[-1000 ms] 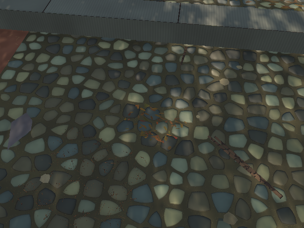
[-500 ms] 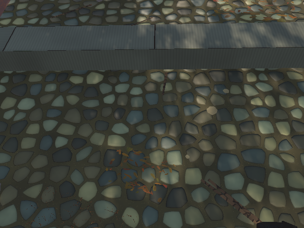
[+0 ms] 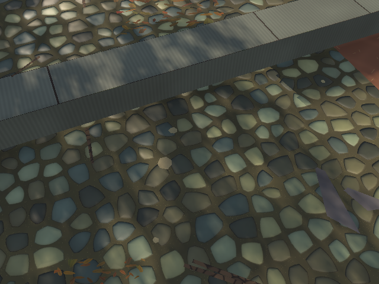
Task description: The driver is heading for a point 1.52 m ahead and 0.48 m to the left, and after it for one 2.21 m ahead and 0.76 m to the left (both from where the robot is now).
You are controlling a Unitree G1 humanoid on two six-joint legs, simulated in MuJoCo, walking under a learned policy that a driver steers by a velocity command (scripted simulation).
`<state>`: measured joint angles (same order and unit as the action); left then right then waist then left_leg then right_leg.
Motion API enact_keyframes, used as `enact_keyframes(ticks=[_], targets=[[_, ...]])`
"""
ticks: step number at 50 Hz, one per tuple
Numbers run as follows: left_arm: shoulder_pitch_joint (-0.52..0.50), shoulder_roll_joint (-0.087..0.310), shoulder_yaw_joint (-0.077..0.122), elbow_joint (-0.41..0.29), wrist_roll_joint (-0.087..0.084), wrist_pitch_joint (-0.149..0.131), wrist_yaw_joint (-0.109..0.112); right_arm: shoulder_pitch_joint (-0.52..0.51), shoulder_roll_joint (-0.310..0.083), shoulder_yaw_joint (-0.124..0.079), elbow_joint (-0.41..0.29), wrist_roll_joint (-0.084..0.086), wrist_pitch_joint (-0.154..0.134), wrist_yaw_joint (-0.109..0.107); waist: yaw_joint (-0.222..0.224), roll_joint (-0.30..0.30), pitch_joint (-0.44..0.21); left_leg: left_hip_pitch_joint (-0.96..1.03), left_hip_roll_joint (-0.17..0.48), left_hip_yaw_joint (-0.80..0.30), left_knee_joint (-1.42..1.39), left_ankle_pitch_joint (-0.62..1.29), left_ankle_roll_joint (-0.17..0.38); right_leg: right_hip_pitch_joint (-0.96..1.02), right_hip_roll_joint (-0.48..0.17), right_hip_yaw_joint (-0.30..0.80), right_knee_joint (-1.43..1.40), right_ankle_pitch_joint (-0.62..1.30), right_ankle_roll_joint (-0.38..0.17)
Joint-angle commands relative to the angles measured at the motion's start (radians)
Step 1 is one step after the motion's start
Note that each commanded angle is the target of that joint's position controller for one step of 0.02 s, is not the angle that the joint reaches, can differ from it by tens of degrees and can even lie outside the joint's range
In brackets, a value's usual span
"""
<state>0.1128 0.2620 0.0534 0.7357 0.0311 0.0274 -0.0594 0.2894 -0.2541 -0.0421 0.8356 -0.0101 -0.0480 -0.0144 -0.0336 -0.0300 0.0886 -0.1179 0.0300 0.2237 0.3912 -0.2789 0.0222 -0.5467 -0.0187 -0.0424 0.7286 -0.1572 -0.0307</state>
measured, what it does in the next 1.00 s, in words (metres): steps on the spot, turning left: right foot, then left foot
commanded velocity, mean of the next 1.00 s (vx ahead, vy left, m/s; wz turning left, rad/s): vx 0.03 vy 0.00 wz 0.22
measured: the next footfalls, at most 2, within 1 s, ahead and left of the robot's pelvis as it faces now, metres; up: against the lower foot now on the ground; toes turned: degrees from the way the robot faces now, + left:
right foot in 0.08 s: +0.14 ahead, -0.10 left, +0.00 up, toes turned -5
left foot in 0.52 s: +0.05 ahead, +0.09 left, +0.00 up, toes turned +5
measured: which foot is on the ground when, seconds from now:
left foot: down 0.00-0.08, up 0.10-0.50, down 0.52-0.96, up 0.98-1.00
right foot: up 0.00-0.06, down 0.08-0.52, up 0.54-0.94, down 0.96-1.00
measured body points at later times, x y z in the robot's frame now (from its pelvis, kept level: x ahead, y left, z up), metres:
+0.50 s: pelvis +0.04 -0.01 -0.01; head +0.06 +0.00 +0.44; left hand +0.17 +0.25 -0.13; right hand +0.12 -0.27 -0.14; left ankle +0.01 +0.09 -0.73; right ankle +0.10 -0.09 -0.74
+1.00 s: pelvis +0.03 -0.03 -0.01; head +0.07 -0.03 +0.44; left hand +0.08 +0.28 -0.10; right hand +0.23 -0.26 -0.13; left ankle +0.01 +0.09 -0.73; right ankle +0.07 -0.12 -0.74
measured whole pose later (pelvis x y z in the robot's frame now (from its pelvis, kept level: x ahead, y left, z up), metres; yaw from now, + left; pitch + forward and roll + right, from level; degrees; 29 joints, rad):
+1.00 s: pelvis +0.03 -0.03 -0.01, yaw +20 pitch +1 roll +0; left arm 0.16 0.27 0.03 0.72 0.02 0.01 0.04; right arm 0.21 -0.32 -0.09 0.74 -0.01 0.06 0.01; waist -0.03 0.04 0.06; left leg -0.33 -0.13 -0.20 0.65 -0.37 0.02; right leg -0.25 0.04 0.03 0.49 -0.23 -0.03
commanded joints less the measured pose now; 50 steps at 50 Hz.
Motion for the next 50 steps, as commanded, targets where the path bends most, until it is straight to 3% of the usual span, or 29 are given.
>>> enact_keyframes(ticks=[1, 3, 4, 5, 6, 7, 8, 9, 10, 11, 13, 17, 22, 24, 25, 26, 27, 28, 29, 30, 33, 37, 40, 44, 46, 47, 48, 49, 50], targets=[[0.025, 0.069, 0.016, -0.071, 0.006, -0.007, 0.000, -0.014, -0.175, -0.046, -0.064, 0.004, 0.005, -0.005, 0.021, 0.164, -0.115, 0.031, 0.259, -0.072, 0.037, 0.704, 0.102, 0.146, 0.023, -0.034, -0.086, -0.062, -0.029], [0.101, 0.079, 0.026, -0.059, 0.017, -0.023, 0.011, -0.010, -0.180, -0.051, -0.063, 0.009, 0.024, -0.009, 0.057, 0.110, -0.159, 0.025, 0.239, -0.041, 0.248, 0.674, 0.068, 0.265, 0.057, -0.038, -0.225, -0.028, -0.065], [0.182, 0.142, 0.044, -0.045, 0.027, -0.038, 0.028, 0.039, -0.176, -0.051, -0.067, 0.004, 0.029, -0.006, 0.091, -0.020, -0.228, -0.079, 0.186, -0.013, 0.464, 0.483, 0.010, 0.431, -0.019, 0.094, -0.305, 0.235, -0.109], [0.168, 0.271, 0.070, -0.074, 0.016, -0.039, 0.041, 0.104, -0.071, -0.022, -0.125, 0.001, 0.039, 0.005, 0.034, -0.261, -0.299, -0.399, 0.016, 0.008, 0.763, -0.347, -0.051, 0.656, -0.355, 0.503, -0.287, 0.759, -0.266], [0.252, 0.230, 0.068, -0.067, -0.039, -0.028, 0.049, 0.063, -0.101, -0.024, -0.109, -0.013, 0.066, -0.006, 0.114, -0.118, -0.404, -0.396, -0.010, -0.178, 0.859, -0.419, -0.053, 0.627, -0.400, 0.525, -0.304, 0.788, -0.364], [0.198, 0.170, 0.045, -0.061, -0.039, -0.023, 0.060, 0.019, -0.090, -0.020, -0.109, -0.001, 0.078, -0.007, 0.092, -0.073, -0.319, -0.405, 0.019, -0.218, 0.869, -0.350, -0.050, 0.555, -0.357, 0.426, -0.332, 0.701, -0.351], [0.125, 0.092, 0.017, -0.058, -0.029, -0.021, 0.070, -0.012, -0.072, -0.012, -0.103, 0.005, 0.078, -0.008, 0.064, -0.055, -0.219, -0.391, 0.041, -0.235, 0.793, -0.279, -0.043, 0.448, -0.296, 0.336, -0.375, 0.577, -0.297], [0.060, 0.045, -0.003, -0.058, -0.022, -0.021, 0.080, -0.021, -0.073, -0.011, -0.091, 0.000, 0.079, -0.009, 0.031, -0.058, -0.168, -0.356, 0.055, -0.241, 0.708, -0.225, -0.040, 0.388, -0.236, 0.275, -0.410, 0.474, -0.237], [0.025, 0.022, -0.015, -0.056, -0.018, -0.024, 0.087, 0.017, -0.084, -0.013, -0.067, -0.012, 0.088, -0.006, 0.011, -0.079, -0.161, -0.277, 0.044, -0.231, 0.661, -0.183, -0.042, 0.332, -0.204, 0.215, -0.424, 0.480, -0.211], [0.015, 0.015, -0.023, -0.049, -0.008, -0.029, 0.089, 0.057, -0.082, -0.013, -0.040, -0.012, 0.097, -0.001, -0.002, -0.069, -0.175, -0.212, 0.023, -0.228, 0.621, -0.167, -0.040, 0.306, -0.191, 0.168, -0.428, 0.493, -0.196], [0.026, 0.041, -0.022, -0.025, 0.001, -0.039, 0.087, 0.067, -0.065, -0.008, -0.025, 0.001, 0.104, 0.008, 0.001, -0.056, -0.179, -0.155, 0.003, -0.233, 0.492, -0.165, -0.037, 0.308, -0.186, 0.135, -0.437, 0.423, -0.176], [0.045, 0.112, 0.002, -0.003, -0.005, -0.025, 0.086, 0.005, -0.083, -0.016, -0.046, -0.002, 0.113, 0.013, 0.034, -0.085, -0.146, -0.191, -0.013, -0.208, 0.426, -0.164, -0.025, 0.329, -0.220, 0.164, -0.451, 0.132, -0.187], [0.040, 0.115, 0.016, 0.008, -0.005, -0.007, 0.093, -0.003, -0.062, -0.018, -0.066, -0.001, 0.102, 0.021, 0.034, -0.071, -0.126, -0.190, -0.018, -0.174, 0.358, -0.180, -0.001, 0.323, -0.253, 0.165, -0.434, 0.014, -0.196], [0.019, 0.125, 0.024, 0.011, -0.013, -0.002, 0.098, 0.046, -0.048, -0.017, -0.057, -0.001, 0.095, 0.024, 0.002, -0.062, -0.137, -0.104, -0.035, -0.147, 0.212, -0.100, 0.026, 0.296, -0.242, 0.125, -0.386, 0.019, -0.159], [0.023, 0.128, 0.029, 0.017, -0.015, 0.001, 0.099, 0.064, -0.059, -0.018, -0.057, -0.005, 0.089, 0.027, -0.011, -0.037, -0.120, -0.056, -0.029, -0.180, 0.089, -0.023, 0.048, 0.253, -0.224, 0.093, -0.338, 0.006, -0.113], [0.041, 0.101, 0.028, 0.014, -0.015, 0.006, 0.097, 0.073, -0.115, -0.029, -0.066, -0.019, 0.079, 0.025, -0.005, 0.093, -0.099, -0.037, 0.079, -0.373, -0.084, -0.026, 0.085, 0.181, -0.155, 0.022, -0.189, -0.086, -0.043], [0.017, 0.044, 0.014, -0.033, -0.026, 0.007, 0.098, 0.053, -0.251, -0.065, -0.089, -0.013, 0.076, 0.021, 0.010, 0.313, -0.027, -0.057, 0.314, -0.736, -0.162, 0.168, 0.189, -0.015, 0.052, -0.087, -0.025, -0.311, 0.037], [-0.054, 0.062, 0.015, -0.043, -0.008, 0.013, 0.101, 0.091, -0.253, -0.073, -0.076, -0.023, 0.077, 0.010, -0.034, 0.253, -0.001, -0.112, 0.352, -0.746, -0.174, 0.287, 0.263, -0.024, 0.057, 0.019, 0.193, -0.403, 0.037], [-0.026, 0.058, 0.017, -0.033, -0.014, 0.018, 0.094, 0.055, -0.213, -0.065, -0.080, -0.015, 0.077, 0.001, 0.009, 0.165, -0.018, -0.124, 0.291, -0.652, -0.149, 0.293, 0.263, -0.007, 0.042, 0.070, 0.279, -0.344, 0.037], [0.005, 0.069, 0.021, -0.016, -0.021, 0.016, 0.087, -0.016, -0.188, -0.059, -0.094, -0.007, 0.080, -0.001, 0.047, 0.124, -0.018, -0.120, 0.220, -0.575, -0.133, 0.275, 0.223, -0.006, 0.035, 0.082, 0.292, -0.274, 0.036], [0.052, 0.094, 0.029, 0.005, -0.002, 0.009, 0.076, -0.056, -0.151, -0.054, -0.123, 0.006, 0.079, 0.006, 0.050, 0.128, -0.102, -0.003, 0.142, -0.503, -0.074, 0.453, 0.200, -0.010, 0.045, 0.067, 0.327, -0.217, 0.055], [0.001, 0.079, 0.017, -0.029, -0.017, 0.008, 0.081, 0.033, -0.177, -0.069, -0.106, 0.006, 0.080, 0.005, -0.004, 0.145, -0.117, 0.106, 0.150, -0.555, -0.038, 0.479, 0.215, -0.045, 0.037, 0.075, 0.195, -0.236, 0.077], [-0.013, 0.087, 0.011, -0.050, -0.020, 0.005, 0.085, 0.035, -0.198, -0.077, -0.116, -0.001, 0.088, 0.007, -0.022, 0.166, -0.122, 0.083, 0.150, -0.603, -0.020, 0.454, 0.221, 0.011, 0.045, 0.080, 0.098, -0.262, 0.072], [0.027, 0.100, 0.007, -0.064, -0.030, -0.006, 0.091, -0.027, -0.220, -0.086, -0.139, -0.006, 0.096, 0.020, -0.003, 0.181, -0.134, 0.000, 0.129, -0.667, 0.005, 0.494, 0.193, 0.154, 0.076, 0.078, -0.033, -0.269, 0.051], [0.089, 0.098, 0.005, -0.057, -0.031, -0.016, 0.097, -0.085, -0.219, -0.087, -0.153, 0.001, 0.098, 0.024, 0.037, 0.178, -0.141, -0.057, 0.097, -0.687, 0.031, 0.472, 0.151, 0.274, 0.088, 0.076, -0.187, -0.204, 0.036], [0.136, 0.098, 0.005, -0.047, -0.025, -0.023, 0.104, -0.124, -0.210, -0.084, -0.162, 0.011, 0.098, 0.023, 0.072, 0.162, -0.140, -0.116, 0.059, -0.676, 0.061, 0.387, 0.106, 0.375, 0.079, 0.077, -0.342, -0.098, 0.029], [0.157, 0.155, 0.018, -0.046, -0.013, -0.031, 0.114, -0.119, -0.168, -0.072, -0.175, 0.015, 0.093, 0.021, 0.066, 0.069, -0.145, -0.216, -0.005, -0.624, 0.142, 0.193, 0.047, 0.472, -0.048, 0.193, -0.456, -0.101, 0.001], [0.115, 0.252, 0.032, -0.073, -0.005, -0.027, 0.118, -0.049, -0.083, -0.052, -0.188, 0.015, 0.088, 0.019, 0.018, -0.178, -0.151, -0.377, -0.166, -0.424, 0.351, -0.188, -0.010, 0.552, -0.320, 0.476, -0.522, -0.021, -0.082], [0.106, 0.261, 0.038, -0.076, -0.002, -0.018, 0.108, -0.043, -0.173, -0.073, -0.175, -0.018, 0.094, 0.011, 0.031, -0.167, -0.134, -0.399, -0.168, -0.332, 0.545, -0.339, -0.021, 0.424, -0.399, 0.527, -0.489, 0.101, -0.195]])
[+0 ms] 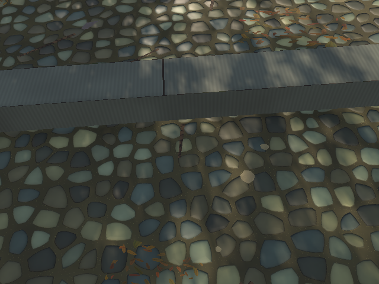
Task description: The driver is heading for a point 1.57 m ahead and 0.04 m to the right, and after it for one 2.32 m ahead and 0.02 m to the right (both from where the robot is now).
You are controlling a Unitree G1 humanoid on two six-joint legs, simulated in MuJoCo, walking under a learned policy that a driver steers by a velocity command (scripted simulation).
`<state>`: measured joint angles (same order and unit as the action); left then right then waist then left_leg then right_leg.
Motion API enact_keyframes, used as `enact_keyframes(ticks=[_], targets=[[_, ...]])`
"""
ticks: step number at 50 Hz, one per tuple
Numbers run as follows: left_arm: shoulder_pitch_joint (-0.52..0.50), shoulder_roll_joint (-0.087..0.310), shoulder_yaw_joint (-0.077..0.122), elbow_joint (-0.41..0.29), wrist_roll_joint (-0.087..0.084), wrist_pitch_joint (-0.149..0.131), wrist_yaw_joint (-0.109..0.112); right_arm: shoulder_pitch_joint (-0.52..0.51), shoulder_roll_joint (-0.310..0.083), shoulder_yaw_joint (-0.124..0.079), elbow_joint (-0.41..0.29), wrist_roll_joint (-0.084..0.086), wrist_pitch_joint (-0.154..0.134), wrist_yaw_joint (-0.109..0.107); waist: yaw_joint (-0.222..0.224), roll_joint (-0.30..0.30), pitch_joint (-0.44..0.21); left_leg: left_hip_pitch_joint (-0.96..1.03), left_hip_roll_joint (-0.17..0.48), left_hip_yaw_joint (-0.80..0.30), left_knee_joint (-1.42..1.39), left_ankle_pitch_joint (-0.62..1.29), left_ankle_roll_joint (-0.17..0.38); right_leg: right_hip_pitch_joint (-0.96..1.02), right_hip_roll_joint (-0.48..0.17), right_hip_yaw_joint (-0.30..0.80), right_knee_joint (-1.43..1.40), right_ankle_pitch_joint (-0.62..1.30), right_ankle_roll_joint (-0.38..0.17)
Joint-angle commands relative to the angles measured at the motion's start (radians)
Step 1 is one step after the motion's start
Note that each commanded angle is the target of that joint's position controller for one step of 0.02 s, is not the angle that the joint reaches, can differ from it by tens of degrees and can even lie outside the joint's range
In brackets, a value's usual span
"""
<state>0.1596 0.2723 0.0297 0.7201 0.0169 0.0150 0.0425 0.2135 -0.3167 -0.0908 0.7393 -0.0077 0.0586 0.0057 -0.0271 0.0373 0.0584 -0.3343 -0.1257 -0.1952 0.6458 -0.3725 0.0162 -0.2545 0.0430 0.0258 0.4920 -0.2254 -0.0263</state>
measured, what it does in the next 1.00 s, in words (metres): steps on the spot: left foot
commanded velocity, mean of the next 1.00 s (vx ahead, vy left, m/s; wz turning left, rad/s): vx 0.00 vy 0.00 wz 0.15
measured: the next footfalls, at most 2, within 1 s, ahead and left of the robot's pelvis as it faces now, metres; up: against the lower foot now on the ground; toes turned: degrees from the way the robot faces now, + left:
left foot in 0.34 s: +0.00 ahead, +0.11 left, +0.00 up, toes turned +3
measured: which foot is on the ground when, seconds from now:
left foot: up 0.00-0.32, down 0.34-1.00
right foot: down 0.00-1.00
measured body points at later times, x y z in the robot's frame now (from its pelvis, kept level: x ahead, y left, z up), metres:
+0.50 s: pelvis -0.02 +0.01 +0.01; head -0.01 +0.03 +0.46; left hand +0.04 +0.28 -0.13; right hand +0.14 -0.21 -0.11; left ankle -0.04 +0.11 -0.73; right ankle +0.00 -0.11 -0.73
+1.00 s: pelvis -0.02 +0.01 +0.01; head -0.01 +0.01 +0.46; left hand -0.01 +0.26 -0.14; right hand +0.04 -0.24 -0.14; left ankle -0.04 +0.11 -0.73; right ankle +0.00 -0.11 -0.73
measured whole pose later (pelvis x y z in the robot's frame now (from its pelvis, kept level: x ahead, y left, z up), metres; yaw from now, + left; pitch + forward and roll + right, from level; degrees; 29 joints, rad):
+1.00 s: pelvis -0.02 +0.01 +0.01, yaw +6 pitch -2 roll +0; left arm 0.24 0.22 0.00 1.08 0.01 0.01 0.03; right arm 0.24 -0.23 0.01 1.06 -0.01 0.00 -0.03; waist 0.01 0.00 0.04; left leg -0.11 -0.04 -0.04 0.37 -0.23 0.03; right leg -0.14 0.00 0.00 0.37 -0.20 0.00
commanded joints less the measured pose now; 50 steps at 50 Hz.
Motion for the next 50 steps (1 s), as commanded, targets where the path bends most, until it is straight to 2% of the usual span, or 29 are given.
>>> enact_keyframes(ticks=[1, 2, 3, 4, 5, 8, 11, 13, 14, 15, 16, 17, 18, 19, 20, 21, 22, 23, 24, 26, 27, 29, 32, 50], targets=[[0.041, 0.186, 0.045, -0.071, 0.009, -0.006, -0.002, 0.030, -0.137, -0.034, -0.067, -0.024, -0.008, -0.005, 0.007, -0.166, -0.073, -0.167, 0.030, 0.069, 0.399, -0.205, -0.015, 0.083, -0.430, 0.401, -0.243, 0.218, -0.222], [-0.007, 0.132, 0.030, -0.076, 0.003, -0.008, -0.008, 0.034, -0.128, -0.035, -0.047, -0.021, -0.004, 0.002, -0.011, -0.129, -0.036, -0.153, 0.044, 0.066, 0.449, -0.139, -0.020, 0.046, -0.355, 0.296, -0.234, 0.228, -0.196], [-0.040, 0.114, 0.024, -0.083, 0.006, -0.008, -0.009, 0.050, -0.117, -0.033, -0.034, -0.015, 0.002, 0.012, -0.024, -0.147, -0.037, -0.145, 0.042, 0.079, 0.479, -0.086, -0.029, 0.051, -0.289, 0.208, -0.223, 0.250, -0.165], [-0.039, 0.116, 0.025, -0.082, 0.006, -0.012, -0.004, 0.060, -0.104, -0.029, -0.030, -0.012, 0.005, 0.021, -0.020, -0.186, -0.047, -0.156, 0.038, 0.089, 0.490, -0.062, -0.041, 0.081, -0.258, 0.160, -0.208, 0.322, -0.158], [-0.016, 0.118, 0.026, -0.075, 0.007, -0.015, -0.004, 0.055, -0.096, -0.023, -0.027, -0.008, 0.006, 0.025, -0.005, -0.190, -0.059, -0.158, 0.032, 0.097, 0.476, -0.055, -0.053, 0.111, -0.243, 0.129, -0.193, 0.387, -0.160], [0.052, 0.123, 0.030, -0.046, 0.002, -0.022, -0.006, -0.002, -0.069, -0.007, -0.039, -0.003, 0.011, 0.024, 0.035, -0.183, -0.083, -0.157, 0.036, 0.101, 0.361, -0.064, -0.069, 0.198, -0.264, 0.121, -0.165, 0.441, -0.182], [0.056, 0.130, 0.032, -0.030, 0.004, -0.021, -0.017, -0.027, -0.036, 0.015, -0.038, -0.002, 0.016, 0.018, 0.049, -0.210, -0.089, -0.049, 0.060, 0.138, 0.156, -0.098, -0.057, 0.181, -0.264, 0.108, -0.151, 0.394, -0.182], [0.066, 0.148, 0.037, -0.015, 0.009, -0.015, -0.026, -0.034, -0.036, 0.023, -0.035, 0.005, 0.015, 0.011, 0.059, -0.234, -0.092, 0.031, 0.059, 0.186, 0.035, -0.106, -0.042, 0.156, -0.264, 0.110, -0.130, 0.417, -0.184], [0.070, 0.155, 0.039, -0.006, 0.009, -0.010, -0.030, -0.024, -0.036, 0.026, -0.029, 0.007, 0.012, 0.007, 0.053, -0.236, -0.093, 0.067, 0.058, 0.201, -0.035, -0.075, -0.033, 0.149, -0.263, 0.114, -0.113, 0.444, -0.182], [0.062, 0.156, 0.039, 0.000, 0.003, -0.005, -0.032, 0.005, -0.027, 0.031, -0.014, 0.006, 0.007, 0.004, 0.029, -0.219, -0.093, 0.128, 0.059, 0.217, -0.158, 0.015, -0.021, 0.129, -0.253, 0.103, -0.084, 0.459, -0.167], [0.062, 0.151, 0.037, 0.009, -0.003, -0.002, -0.033, 0.029, -0.022, 0.037, 0.001, 0.000, -0.004, -0.001, 0.006, -0.187, -0.089, 0.219, 0.071, 0.211, -0.334, 0.175, -0.007, 0.083, -0.240, 0.089, -0.056, 0.437, -0.128], [0.085, 0.130, 0.031, 0.012, -0.002, -0.006, -0.034, 0.024, -0.054, 0.037, 0.001, -0.015, -0.018, -0.008, 0.017, -0.130, -0.109, 0.328, 0.141, 0.111, -0.388, 0.258, 0.010, 0.003, -0.223, 0.082, -0.033, 0.328, -0.069], [0.109, 0.069, 0.015, -0.013, 0.004, -0.009, -0.041, 0.046, -0.118, 0.035, -0.009, -0.033, -0.032, -0.014, 0.038, 0.066, -0.158, 0.428, 0.369, -0.140, -0.416, 0.380, 0.048, -0.105, -0.149, 0.010, 0.102, 0.054, -0.015], [0.082, 0.042, 0.004, -0.006, -0.011, 0.006, -0.031, -0.027, -0.124, 0.036, 0.002, -0.014, -0.037, -0.018, 0.043, 0.202, -0.080, 0.181, 0.439, -0.156, -0.374, 0.513, 0.158, -0.026, -0.073, -0.028, 0.046, -0.229, 0.004], [0.066, 0.084, 0.013, 0.009, -0.009, 0.017, -0.027, -0.072, -0.063, 0.052, -0.010, -0.015, -0.046, -0.013, 0.044, 0.130, -0.043, 0.169, 0.395, -0.128, -0.383, 0.450, 0.168, -0.008, -0.078, -0.010, 0.088, -0.232, 0.011], [0.055, 0.080, 0.014, 0.019, -0.008, 0.020, -0.029, -0.091, -0.043, 0.062, -0.003, -0.014, -0.053, -0.015, 0.046, 0.123, -0.031, 0.166, 0.359, -0.093, -0.379, 0.411, 0.149, -0.008, -0.065, -0.010, 0.059, -0.188, 0.009], [0.062, 0.079, 0.014, 0.035, -0.010, 0.018, -0.031, -0.099, -0.040, 0.067, 0.007, -0.018, -0.053, -0.020, 0.055, 0.117, -0.027, 0.169, 0.316, -0.052, -0.368, 0.406, 0.124, 0.016, -0.062, -0.011, 0.020, -0.132, 0.012], [0.076, 0.081, 0.015, 0.047, -0.003, 0.015, -0.033, -0.093, -0.055, 0.065, 0.017, -0.008, -0.056, -0.027, 0.061, 0.121, -0.033, 0.173, 0.291, -0.025, -0.348, 0.431, 0.102, 0.049, -0.062, -0.014, -0.035, -0.034, 0.014], [0.096, 0.071, 0.008, 0.066, 0.001, 0.007, -0.034, -0.082, -0.057, 0.065, 0.029, -0.004, -0.058, -0.030, 0.065, 0.107, -0.062, 0.186, 0.266, 0.002, -0.332, 0.433, 0.081, 0.096, -0.071, -0.009, -0.092, 0.061, 0.020], [0.097, 0.089, 0.005, 0.089, 0.005, -0.008, -0.032, -0.045, -0.045, 0.069, 0.050, -0.001, -0.062, -0.027, 0.040, 0.069, -0.077, 0.153, 0.233, 0.003, -0.342, 0.292, 0.048, 0.166, -0.118, 0.033, -0.135, 0.151, 0.030], [0.095, 0.111, 0.013, 0.111, -0.005, -0.009, -0.033, -0.028, -0.044, 0.067, 0.063, 0.000, -0.059, -0.024, 0.025, 0.007, -0.035, 0.152, 0.206, 0.019, -0.366, 0.219, 0.041, 0.116, -0.113, 0.038, -0.119, 0.130, 0.026], [0.094, 0.082, 0.007, 0.137, -0.005, -0.010, -0.035, -0.031, -0.046, 0.067, 0.093, -0.004, -0.056, -0.028, 0.037, -0.017, 0.002, 0.160, 0.203, 0.027, -0.352, 0.212, 0.041, 0.093, -0.117, 0.043, -0.147, 0.124, 0.026], [0.100, 0.078, 0.005, 0.176, -0.005, -0.015, -0.028, -0.025, -0.043, 0.067, 0.127, -0.003, -0.062, -0.027, 0.036, -0.042, -0.025, 0.184, 0.203, 0.038, -0.334, 0.279, 0.045, 0.111, -0.123, 0.050, -0.160, 0.154, 0.019], [0.110, 0.046, -0.011, 0.351, -0.007, -0.012, -0.013, 0.044, -0.013, 0.085, 0.308, -0.001, -0.065, -0.040, 0.036, -0.035, -0.011, 0.157, 0.193, 0.060, -0.350, 0.258, 0.036, 0.133, -0.133, 0.060, -0.165, 0.137, -0.002]])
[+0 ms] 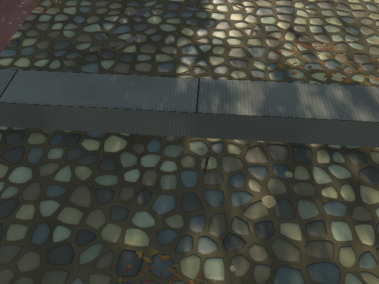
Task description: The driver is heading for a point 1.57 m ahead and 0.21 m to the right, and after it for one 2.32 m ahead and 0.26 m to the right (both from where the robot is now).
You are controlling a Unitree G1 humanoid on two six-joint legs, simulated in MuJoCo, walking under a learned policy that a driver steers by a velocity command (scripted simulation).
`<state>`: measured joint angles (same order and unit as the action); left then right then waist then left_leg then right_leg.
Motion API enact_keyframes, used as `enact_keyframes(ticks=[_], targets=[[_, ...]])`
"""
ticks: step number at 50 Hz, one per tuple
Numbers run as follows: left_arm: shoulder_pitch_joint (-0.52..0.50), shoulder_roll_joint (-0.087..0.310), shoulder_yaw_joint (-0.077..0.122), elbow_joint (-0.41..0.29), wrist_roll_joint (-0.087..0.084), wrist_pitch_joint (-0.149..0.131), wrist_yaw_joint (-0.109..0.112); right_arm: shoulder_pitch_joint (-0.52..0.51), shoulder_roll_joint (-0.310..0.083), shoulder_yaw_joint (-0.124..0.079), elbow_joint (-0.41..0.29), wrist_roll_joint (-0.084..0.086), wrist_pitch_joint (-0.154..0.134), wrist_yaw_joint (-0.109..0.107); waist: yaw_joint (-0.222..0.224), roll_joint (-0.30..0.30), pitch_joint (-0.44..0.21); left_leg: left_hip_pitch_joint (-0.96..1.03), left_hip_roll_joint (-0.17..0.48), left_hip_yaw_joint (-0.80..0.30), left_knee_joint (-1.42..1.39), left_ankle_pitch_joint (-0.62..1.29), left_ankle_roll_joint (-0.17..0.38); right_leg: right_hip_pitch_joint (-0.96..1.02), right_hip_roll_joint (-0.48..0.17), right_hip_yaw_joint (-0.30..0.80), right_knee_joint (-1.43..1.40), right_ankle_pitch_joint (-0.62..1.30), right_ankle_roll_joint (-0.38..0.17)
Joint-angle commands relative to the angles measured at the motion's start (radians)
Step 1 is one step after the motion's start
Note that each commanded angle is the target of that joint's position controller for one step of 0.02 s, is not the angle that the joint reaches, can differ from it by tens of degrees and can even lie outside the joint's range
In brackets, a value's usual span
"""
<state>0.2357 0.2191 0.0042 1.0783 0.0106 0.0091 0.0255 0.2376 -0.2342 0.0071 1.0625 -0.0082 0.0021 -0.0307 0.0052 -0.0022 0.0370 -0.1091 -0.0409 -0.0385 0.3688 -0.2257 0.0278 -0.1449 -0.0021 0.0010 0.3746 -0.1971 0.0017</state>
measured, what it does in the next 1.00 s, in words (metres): walks ahead: left foot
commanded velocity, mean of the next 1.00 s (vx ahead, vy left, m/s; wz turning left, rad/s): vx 0.24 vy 0.00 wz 0.00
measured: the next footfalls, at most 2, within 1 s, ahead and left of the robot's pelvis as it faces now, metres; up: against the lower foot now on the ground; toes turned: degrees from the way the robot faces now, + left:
left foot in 1.00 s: +0.41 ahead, +0.04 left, +0.00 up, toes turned +3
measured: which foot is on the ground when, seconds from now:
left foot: down 0.00-0.60, up 0.62-0.98, down 1.00-1.00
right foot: down 0.00-1.00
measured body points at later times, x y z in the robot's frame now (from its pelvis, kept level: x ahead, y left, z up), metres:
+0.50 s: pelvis +0.02 -0.01 -0.01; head +0.02 -0.01 +0.44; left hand +0.01 +0.23 -0.16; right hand -0.01 -0.25 -0.17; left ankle -0.02 +0.10 -0.74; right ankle +0.00 -0.12 -0.74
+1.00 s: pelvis +0.24 -0.02 -0.03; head +0.28 -0.02 +0.42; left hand +0.11 +0.19 -0.16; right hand +0.44 -0.24 -0.14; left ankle +0.37 +0.04 -0.75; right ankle +0.03 -0.11 -0.74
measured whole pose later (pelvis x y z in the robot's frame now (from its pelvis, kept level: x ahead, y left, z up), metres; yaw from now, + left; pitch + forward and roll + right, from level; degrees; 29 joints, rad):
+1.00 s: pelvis +0.24 -0.02 -0.03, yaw -1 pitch +1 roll +0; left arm 0.53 0.16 0.00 1.15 0.01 -0.10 0.02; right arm -0.02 -0.19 -0.03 0.90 -0.02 -0.06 0.02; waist 0.05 0.00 0.07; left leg -0.48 -0.04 0.12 0.55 -0.12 0.13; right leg 0.16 0.04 -0.02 0.37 -0.48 -0.06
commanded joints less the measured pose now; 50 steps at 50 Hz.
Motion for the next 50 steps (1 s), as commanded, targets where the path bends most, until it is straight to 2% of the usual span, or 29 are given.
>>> enact_keyframes(ticks=[1, 15, 16, 17, 19, 21, 23, 25, 26, 27, 28, 29, 30, 31, 32, 33, 34, 35, 36, 39, 43, 45, 47, 48, 49, 50], targets=[[0.035, 0.097, 0.013, -0.001, 0.000, -0.006, 0.005, 0.025, -0.093, -0.012, -0.008, 0.000, -0.008, -0.005, 0.003, 0.004, 0.012, -0.069, 0.109, -0.096, -0.072, 0.112, 0.024, 0.021, -0.087, 0.085, -0.048, 0.108, -0.031], [0.061, 0.058, 0.002, 0.056, -0.001, -0.008, 0.011, 0.077, -0.050, -0.003, 0.055, -0.001, -0.008, -0.011, -0.001, -0.001, 0.026, -0.070, 0.108, -0.085, -0.059, 0.112, 0.020, -0.004, -0.082, 0.086, -0.044, 0.100, -0.034], [0.071, 0.053, 0.000, 0.060, 0.000, -0.007, 0.011, 0.088, -0.045, -0.002, 0.060, -0.002, -0.007, -0.011, -0.002, 0.000, 0.004, -0.064, 0.100, -0.081, -0.066, 0.028, 0.022, 0.002, -0.073, 0.082, -0.049, 0.019, -0.036], [0.074, 0.062, 0.005, 0.060, 0.001, -0.005, 0.010, 0.093, -0.055, -0.008, 0.061, -0.004, -0.004, -0.010, -0.002, 0.003, 0.013, -0.079, 0.084, -0.077, -0.060, -0.090, 0.031, -0.012, -0.053, 0.073, -0.036, -0.097, -0.044], [0.074, 0.077, 0.017, 0.046, 0.006, 0.004, 0.006, 0.097, -0.079, -0.022, 0.049, -0.008, 0.006, -0.006, -0.004, 0.016, 0.063, -0.149, 0.066, -0.094, -0.039, -0.408, 0.069, -0.093, -0.021, 0.072, 0.007, -0.397, -0.077], [0.064, 0.055, 0.016, 0.024, 0.011, 0.003, -0.001, 0.114, -0.064, -0.026, 0.038, -0.010, 0.007, -0.001, -0.014, 0.027, 0.144, -0.198, 0.091, -0.155, -0.045, -0.534, 0.103, -0.188, -0.020, 0.096, 0.041, -0.489, -0.097], [0.037, 0.028, 0.012, -0.004, 0.017, -0.014, -0.008, 0.167, -0.071, -0.034, 0.042, -0.009, -0.004, -0.001, -0.036, 0.070, 0.137, -0.120, 0.152, -0.261, -0.088, -0.532, 0.140, -0.266, -0.003, 0.076, 0.121, -0.390, -0.093], [0.002, 0.012, 0.011, -0.038, 0.025, -0.038, -0.020, 0.219, -0.120, -0.058, 0.058, -0.010, -0.013, -0.001, -0.050, 0.161, 0.109, -0.019, 0.266, -0.410, -0.188, -0.544, 0.200, -0.324, 0.030, -0.032, 0.252, -0.222, -0.076], [-0.015, 0.026, 0.014, -0.054, 0.026, -0.049, -0.024, 0.214, -0.122, -0.064, 0.054, -0.009, -0.017, 0.002, -0.049, 0.153, 0.118, -0.043, 0.291, -0.430, -0.205, -0.527, 0.213, -0.311, 0.015, -0.039, 0.266, -0.210, -0.079], [-0.002, 0.028, 0.017, -0.060, 0.022, -0.060, -0.029, 0.194, -0.119, -0.066, 0.047, -0.009, -0.021, 0.005, -0.030, 0.141, 0.123, -0.086, 0.285, -0.412, -0.196, -0.507, 0.210, -0.261, 0.011, -0.039, 0.241, -0.223, -0.086], [0.053, 0.017, 0.017, -0.050, 0.016, -0.069, -0.032, 0.157, -0.117, -0.069, 0.035, -0.007, -0.024, 0.008, 0.007, 0.137, 0.131, -0.155, 0.262, -0.370, -0.162, -0.481, 0.197, -0.166, 0.015, -0.043, 0.168, -0.225, -0.096], [0.165, 0.009, 0.020, -0.014, 0.008, -0.078, -0.031, 0.093, -0.099, -0.067, 0.012, -0.003, -0.028, 0.009, 0.065, 0.110, 0.134, -0.281, 0.208, -0.293, -0.092, -0.427, 0.164, 0.017, 0.023, -0.029, 0.071, -0.200, -0.107], [0.302, 0.056, 0.035, 0.026, 0.007, -0.088, -0.022, -0.002, -0.058, -0.057, -0.034, 0.002, -0.040, 0.013, 0.132, -0.019, 0.132, -0.446, 0.109, -0.160, 0.086, -0.325, 0.110, 0.189, -0.064, 0.149, -0.055, -0.274, -0.136], [0.451, 0.164, 0.069, 0.072, 0.006, -0.090, -0.016, -0.052, 0.002, -0.044, -0.083, -0.001, -0.057, 0.023, 0.169, -0.271, 0.102, -0.625, -0.027, 0.051, 0.426, -0.242, 0.058, 0.350, -0.263, 0.499, -0.211, -0.409, -0.207], [0.467, 0.159, 0.071, 0.082, 0.006, -0.083, -0.015, -0.068, -0.062, -0.056, -0.097, -0.038, -0.066, 0.028, 0.139, -0.195, 0.126, -0.720, 0.007, 0.054, 0.611, -0.295, 0.062, 0.349, -0.361, 0.596, -0.210, -0.276, -0.236], [0.392, 0.112, 0.059, 0.053, 0.013, -0.085, -0.015, -0.045, -0.053, -0.058, -0.080, -0.042, -0.072, 0.035, 0.090, -0.069, 0.133, -0.715, 0.053, 0.023, 0.701, -0.230, 0.067, 0.311, -0.337, 0.513, -0.180, -0.143, -0.231], [0.329, 0.092, 0.053, 0.029, 0.018, -0.090, -0.017, -0.018, -0.027, -0.053, -0.066, -0.030, -0.079, 0.043, 0.054, -0.037, 0.112, -0.688, 0.077, 0.018, 0.730, -0.161, 0.065, 0.277, -0.305, 0.436, -0.182, -0.057, -0.219], [0.291, 0.078, 0.047, 0.015, 0.019, -0.095, -0.017, -0.023, -0.026, -0.055, -0.067, -0.024, -0.081, 0.052, 0.034, -0.035, 0.103, -0.672, 0.095, 0.023, 0.726, -0.112, 0.059, 0.256, -0.274, 0.367, -0.199, -0.009, -0.208], [0.273, 0.060, 0.039, 0.011, 0.015, -0.102, -0.015, -0.034, -0.031, -0.059, -0.074, -0.027, -0.077, 0.059, 0.022, -0.053, 0.096, -0.658, 0.103, 0.036, 0.710, -0.077, 0.049, 0.243, -0.243, 0.305, -0.212, 0.067, -0.196], [0.320, 0.039, 0.026, 0.033, 0.006, -0.112, -0.010, -0.093, -0.018, -0.057, -0.104, -0.028, -0.058, 0.066, 0.016, -0.083, 0.081, -0.652, 0.080, 0.099, 0.666, -0.018, 0.025, 0.240, -0.194, 0.173, -0.198, 0.381, -0.184], [0.313, 0.049, 0.016, 0.032, 0.006, -0.115, -0.005, -0.273, 0.018, -0.035, -0.187, -0.016, -0.050, 0.068, 0.030, -0.101, 0.118, -0.531, 0.043, 0.165, 0.386, 0.076, 0.022, 0.130, -0.152, 0.078, -0.221, 0.509, -0.175], [0.315, 0.071, 0.017, 0.037, 0.006, -0.119, -0.004, -0.291, 0.005, -0.033, -0.205, -0.010, -0.046, 0.062, 0.024, -0.125, 0.111, -0.406, 0.015, 0.192, 0.282, 0.103, 0.048, 0.107, -0.166, 0.062, -0.216, 0.621, -0.170], [0.295, 0.093, 0.021, 0.035, 0.003, -0.124, -0.002, -0.207, -0.038, -0.049, -0.191, -0.008, -0.048, 0.048, -0.027, -0.121, 0.056, -0.266, -0.022, 0.193, 0.245, 0.107, 0.088, 0.140, -0.187, 0.041, -0.102, 0.884, -0.152], [0.282, 0.105, 0.024, 0.032, 0.004, -0.123, -0.001, -0.103, -0.063, -0.063, -0.160, -0.007, -0.053, 0.041, -0.074, -0.113, -0.002, -0.168, -0.040, 0.182, 0.225, 0.102, 0.107, 0.165, -0.187, 0.030, 0.021, 0.973, -0.140], [0.258, 0.117, 0.027, 0.026, 0.000, -0.118, 0.000, 0.047, -0.082, -0.077, -0.109, -0.008, -0.061, 0.034, -0.141, -0.100, -0.076, -0.012, -0.046, 0.173, 0.160, 0.134, 0.126, 0.147, -0.174, 0.013, 0.196, 0.955, -0.126], [0.255, 0.112, 0.026, 0.018, -0.001, -0.115, -0.005, 0.181, -0.123, -0.095, -0.069, -0.023, -0.067, 0.024, -0.190, -0.074, -0.143, 0.184, 0.034, 0.091, 0.131, 0.077, 0.150, 0.016, -0.139, -0.001, 0.415, 0.740, -0.117]])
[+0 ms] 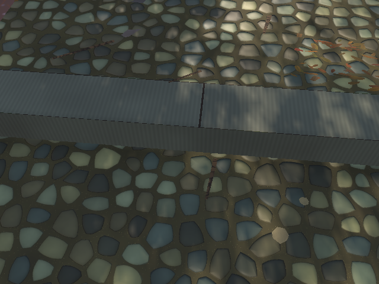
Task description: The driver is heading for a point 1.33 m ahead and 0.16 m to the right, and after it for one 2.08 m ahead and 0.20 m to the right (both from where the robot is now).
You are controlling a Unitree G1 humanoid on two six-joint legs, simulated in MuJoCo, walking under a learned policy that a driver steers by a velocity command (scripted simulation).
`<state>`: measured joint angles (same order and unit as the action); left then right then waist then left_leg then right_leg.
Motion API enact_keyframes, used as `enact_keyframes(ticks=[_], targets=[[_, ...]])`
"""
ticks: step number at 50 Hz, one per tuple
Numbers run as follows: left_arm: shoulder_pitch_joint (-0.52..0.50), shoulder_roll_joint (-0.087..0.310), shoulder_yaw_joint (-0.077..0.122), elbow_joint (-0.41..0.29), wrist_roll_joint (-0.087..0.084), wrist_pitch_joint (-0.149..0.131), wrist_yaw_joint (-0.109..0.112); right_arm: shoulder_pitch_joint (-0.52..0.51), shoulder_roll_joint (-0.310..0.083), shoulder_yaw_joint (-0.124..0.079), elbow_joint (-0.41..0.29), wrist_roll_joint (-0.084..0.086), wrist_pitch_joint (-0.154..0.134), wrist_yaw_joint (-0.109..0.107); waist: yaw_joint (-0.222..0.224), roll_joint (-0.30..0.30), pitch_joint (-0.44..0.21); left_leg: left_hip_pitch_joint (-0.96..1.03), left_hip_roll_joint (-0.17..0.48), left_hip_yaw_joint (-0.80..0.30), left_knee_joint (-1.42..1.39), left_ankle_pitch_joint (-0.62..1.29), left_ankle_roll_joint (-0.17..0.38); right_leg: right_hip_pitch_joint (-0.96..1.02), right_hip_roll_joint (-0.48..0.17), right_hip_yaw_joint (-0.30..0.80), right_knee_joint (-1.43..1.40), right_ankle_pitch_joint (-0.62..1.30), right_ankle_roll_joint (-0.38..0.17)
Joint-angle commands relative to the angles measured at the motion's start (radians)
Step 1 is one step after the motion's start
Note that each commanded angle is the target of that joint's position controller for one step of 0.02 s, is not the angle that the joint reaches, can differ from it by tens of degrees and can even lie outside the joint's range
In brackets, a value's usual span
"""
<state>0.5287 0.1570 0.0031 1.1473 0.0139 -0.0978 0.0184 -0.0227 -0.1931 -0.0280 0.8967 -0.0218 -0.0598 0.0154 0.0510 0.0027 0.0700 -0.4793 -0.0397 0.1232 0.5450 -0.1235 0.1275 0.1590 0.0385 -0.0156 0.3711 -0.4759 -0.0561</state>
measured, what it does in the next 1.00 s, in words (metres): walks ahead: right foot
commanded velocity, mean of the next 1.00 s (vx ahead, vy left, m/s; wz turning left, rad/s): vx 0.49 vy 0.00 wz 0.00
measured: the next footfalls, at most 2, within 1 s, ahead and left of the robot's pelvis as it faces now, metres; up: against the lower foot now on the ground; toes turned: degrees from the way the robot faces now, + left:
right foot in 0.54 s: +0.49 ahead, -0.10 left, +0.00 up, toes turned -4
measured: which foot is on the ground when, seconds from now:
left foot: down 0.00-0.56, up 0.58-1.00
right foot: down 0.00-0.02, up 0.04-0.52, down 0.54-1.00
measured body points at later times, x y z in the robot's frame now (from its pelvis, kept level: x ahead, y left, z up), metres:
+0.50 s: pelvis +0.28 -0.01 +0.02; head +0.32 -0.01 +0.46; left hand +0.48 +0.20 -0.10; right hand +0.18 -0.23 -0.13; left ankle +0.13 +0.06 -0.72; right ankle +0.44 -0.11 -0.70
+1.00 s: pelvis +0.55 -0.02 +0.02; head +0.58 -0.02 +0.47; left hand +0.47 +0.21 -0.12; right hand +0.73 -0.23 -0.10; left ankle +0.70 +0.10 -0.69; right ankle +0.45 -0.09 -0.72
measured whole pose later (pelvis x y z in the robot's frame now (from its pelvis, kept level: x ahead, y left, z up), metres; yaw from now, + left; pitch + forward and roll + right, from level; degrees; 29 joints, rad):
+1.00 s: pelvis +0.55 -0.02 +0.02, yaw +1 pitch +1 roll -2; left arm 0.44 0.17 0.03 1.08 0.02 -0.11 0.00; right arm 0.03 -0.19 -0.03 0.92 -0.02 -0.05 0.02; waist 0.06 0.04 0.05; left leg -0.56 0.07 0.06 0.62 -0.06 0.04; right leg 0.06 0.08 -0.09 0.19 -0.27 -0.07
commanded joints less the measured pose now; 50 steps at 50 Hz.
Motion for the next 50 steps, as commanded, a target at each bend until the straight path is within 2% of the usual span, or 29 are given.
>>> enact_keyframes(ticks=[1, 2, 3, 4, 5, 7, 9, 12, 17, 20, 22, 24, 25, 26, 27, 28, 29, 30, 31, 32, 33, 34, 35, 37, 39, 41, 44, 48, 50], targets=[[0.023, 0.077, 0.009, -0.079, -0.012, -0.004, -0.006, 0.545, -0.259, -0.082, 0.106, -0.034, -0.007, -0.026, -0.210, 0.102, -0.294, 0.762, 0.326, -0.461, -0.085, -0.201, 0.130, -0.522, -0.068, -0.036, 0.795, 0.405, -0.039], [0.068, 0.091, 0.025, -0.077, -0.019, 0.002, -0.013, 0.498, -0.262, -0.084, 0.101, -0.011, 0.004, -0.010, -0.167, 0.159, -0.340, 0.771, 0.454, -0.878, -0.280, -0.300, 0.237, -0.714, 0.052, 0.049, 1.041, -0.025, -0.039], [-0.025, 0.130, 0.036, -0.107, -0.002, 0.008, -0.012, 0.366, -0.216, -0.074, 0.083, 0.014, 0.003, -0.007, -0.115, 0.081, -0.170, 0.621, 0.416, -0.764, -0.325, -0.424, 0.213, -0.791, -0.033, 0.083, 1.051, 0.072, -0.053], [-0.112, 0.134, 0.038, -0.131, 0.008, 0.004, -0.018, 0.285, -0.139, -0.055, 0.066, 0.019, -0.005, -0.002, -0.102, 0.022, -0.060, 0.470, 0.376, -0.629, -0.360, -0.377, 0.185, -0.790, -0.073, 0.073, 0.994, 0.153, -0.056], [-0.135, 0.114, 0.040, -0.134, 0.009, 0.005, -0.021, 0.258, -0.099, -0.043, 0.070, 0.011, -0.017, -0.002, -0.067, -0.009, -0.006, 0.363, 0.329, -0.527, -0.385, -0.254, 0.152, -0.744, -0.104, 0.073, 0.932, 0.188, -0.055], [-0.108, 0.077, 0.038, -0.128, 0.026, 0.029, -0.031, 0.284, -0.053, -0.024, 0.098, 0.006, -0.036, -0.011, -0.015, 0.006, -0.004, 0.261, 0.265, -0.382, -0.401, -0.072, 0.111, -0.645, -0.132, 0.071, 0.841, 0.198, -0.033], [-0.128, 0.066, 0.040, -0.141, 0.027, 0.046, -0.037, 0.344, -0.071, -0.023, 0.122, 0.006, -0.051, -0.015, -0.005, 0.022, -0.002, 0.253, 0.244, -0.313, -0.409, 0.053, 0.110, -0.655, -0.136, 0.045, 0.786, 0.214, -0.017], [-0.272, 0.084, 0.044, -0.198, 0.027, 0.059, -0.044, 0.403, -0.099, -0.024, 0.133, 0.009, -0.053, -0.017, -0.022, 0.030, 0.033, 0.288, 0.221, -0.252, -0.447, 0.081, 0.103, -0.770, -0.156, 0.009, 0.668, 0.319, 0.010], [-0.493, 0.070, 0.034, -0.276, 0.008, 0.053, -0.051, 0.499, -0.092, -0.013, 0.149, 0.011, -0.053, -0.018, -0.082, 0.044, 0.042, 0.384, 0.188, -0.179, -0.437, 0.273, 0.058, -0.790, -0.125, -0.051, 0.376, 0.480, 0.031], [-0.581, 0.074, 0.031, -0.307, 0.006, 0.047, -0.050, 0.554, -0.103, -0.015, 0.166, 0.008, -0.054, -0.026, -0.112, 0.054, 0.039, 0.494, 0.210, -0.173, -0.416, 0.350, 0.058, -0.793, -0.098, -0.072, 0.273, 0.493, 0.017], [-0.612, 0.084, 0.033, -0.325, 0.006, 0.041, -0.049, 0.570, -0.107, -0.015, 0.176, 0.000, -0.051, -0.033, -0.114, 0.059, 0.044, 0.578, 0.235, -0.174, -0.381, 0.420, 0.066, -0.805, -0.088, -0.071, 0.226, 0.454, -0.003], [-0.588, 0.096, 0.039, -0.329, 0.006, 0.033, -0.045, 0.548, -0.119, -0.019, 0.177, -0.005, -0.049, -0.039, -0.085, 0.067, 0.028, 0.619, 0.251, -0.158, -0.313, 0.585, 0.058, -0.738, -0.061, -0.079, 0.177, 0.382, -0.034], [-0.533, 0.109, 0.045, -0.315, 0.006, 0.028, -0.040, 0.535, -0.129, -0.022, 0.178, -0.006, -0.048, -0.041, -0.057, 0.078, -0.003, 0.623, 0.250, -0.146, -0.244, 0.730, 0.045, -0.651, -0.031, -0.090, 0.159, 0.339, -0.051], [-0.427, 0.129, 0.057, -0.281, 0.006, 0.022, -0.032, 0.525, -0.142, -0.025, 0.179, -0.006, -0.046, -0.039, -0.015, 0.086, -0.056, 0.624, 0.242, -0.137, -0.124, 0.835, 0.033, -0.535, 0.001, -0.097, 0.132, 0.311, -0.071], [-0.264, 0.152, 0.071, -0.227, 0.016, 0.013, -0.023, 0.506, -0.141, -0.024, 0.176, 0.000, -0.043, -0.036, 0.055, 0.066, -0.139, 0.559, 0.212, -0.108, 0.060, 0.795, 0.015, -0.332, 0.006, -0.097, 0.068, 0.359, -0.098], [-0.091, 0.220, 0.092, -0.190, 0.042, 0.006, -0.012, 0.490, -0.113, -0.014, 0.146, 0.011, -0.045, -0.032, 0.117, 0.011, -0.250, 0.351, 0.173, -0.086, 0.324, 0.497, 0.001, -0.068, -0.166, 0.082, 0.068, 0.285, -0.146], [-0.024, 0.315, 0.119, -0.177, 0.056, 0.011, -0.015, 0.610, -0.009, 0.003, 0.130, 0.054, -0.043, -0.018, 0.065, -0.237, -0.371, -0.035, -0.020, -0.033, 0.730, -0.246, -0.045, 0.209, -0.466, 0.594, -0.009, 0.213, -0.303], [-0.100, 0.260, 0.111, -0.181, 0.016, 0.024, -0.026, 0.537, -0.117, -0.025, 0.138, 0.025, -0.040, -0.021, 0.050, -0.086, -0.326, -0.128, 0.001, -0.178, 0.813, -0.339, -0.024, 0.136, -0.427, 0.665, -0.089, 0.161, -0.282], [-0.216, 0.212, 0.095, -0.199, 0.001, 0.021, -0.031, 0.450, -0.112, -0.028, 0.105, 0.019, -0.044, -0.017, 0.007, -0.065, -0.173, -0.163, 0.055, -0.184, 0.780, -0.242, -0.021, -0.017, -0.397, 0.494, -0.114, 0.190, -0.250], [-0.266, 0.154, 0.081, -0.201, 0.003, 0.012, -0.036, 0.403, -0.097, -0.025, 0.098, 0.015, -0.047, -0.015, -0.015, -0.011, -0.099, -0.132, 0.088, -0.179, 0.727, -0.182, -0.025, -0.140, -0.358, 0.396, -0.152, 0.307, -0.224], [-0.277, 0.122, 0.070, -0.191, 0.002, 0.003, -0.032, 0.392, -0.081, -0.027, 0.099, 0.002, -0.037, -0.012, -0.044, -0.014, -0.057, -0.090, 0.112, -0.175, 0.676, -0.162, -0.032, -0.226, -0.316, 0.312, -0.172, 0.389, -0.192], [-0.274, 0.090, 0.058, -0.173, -0.001, -0.003, -0.027, 0.406, -0.063, -0.024, 0.100, -0.013, -0.023, -0.007, -0.074, -0.025, -0.045, -0.038, 0.125, -0.171, 0.632, -0.151, -0.044, -0.288, -0.278, 0.243, -0.190, 0.463, -0.164], [-0.248, 0.089, 0.055, -0.159, 0.000, -0.010, -0.024, 0.419, -0.044, -0.022, 0.105, -0.018, -0.013, -0.002, -0.082, -0.036, -0.051, -0.011, 0.121, -0.161, 0.615, -0.147, -0.053, -0.307, -0.270, 0.210, -0.195, 0.527, -0.161], [-0.201, 0.118, 0.057, -0.136, -0.006, -0.021, -0.021, 0.395, -0.038, -0.023, 0.093, -0.023, 0.001, 0.005, -0.094, -0.043, -0.048, -0.036, 0.126, -0.139, 0.574, -0.126, -0.069, -0.309, -0.252, 0.156, -0.206, 0.606, -0.162], [-0.171, 0.141, 0.059, -0.127, -0.006, -0.022, -0.020, 0.310, -0.048, -0.024, 0.062, -0.023, 0.009, 0.010, -0.085, -0.049, -0.025, -0.099, 0.143, -0.119, 0.508, -0.063, -0.086, -0.303, -0.238, 0.123, -0.233, 0.596, -0.159], [-0.137, 0.139, 0.055, -0.120, -0.005, -0.020, -0.020, 0.208, -0.057, -0.022, 0.027, -0.017, 0.010, 0.012, -0.062, -0.055, 0.000, -0.145, 0.150, -0.099, 0.405, 0.006, -0.101, -0.288, -0.219, 0.097, -0.252, 0.598, -0.150], [-0.091, 0.137, 0.049, -0.110, -0.003, -0.020, -0.019, 0.085, -0.041, -0.011, -0.013, -0.007, 0.005, 0.011, -0.032, -0.059, 0.013, -0.125, 0.130, -0.065, 0.227, 0.079, -0.113, -0.254, -0.197, 0.056, -0.246, 0.687, -0.130], [-0.042, 0.147, 0.049, -0.092, 0.004, -0.018, -0.012, -0.001, -0.044, -0.006, -0.038, 0.000, -0.002, 0.003, -0.004, -0.083, 0.009, -0.082, 0.093, -0.041, 0.079, 0.089, -0.091, -0.156, -0.218, 0.038, -0.200, 0.784, -0.126], [-0.045, 0.153, 0.050, -0.087, 0.009, -0.015, -0.006, -0.005, -0.060, -0.010, -0.047, -0.001, -0.010, 0.000, -0.014, -0.088, 0.009, -0.061, 0.081, -0.043, 0.035, 0.032, -0.065, -0.102, -0.245, 0.044, -0.157, 0.854, -0.125]])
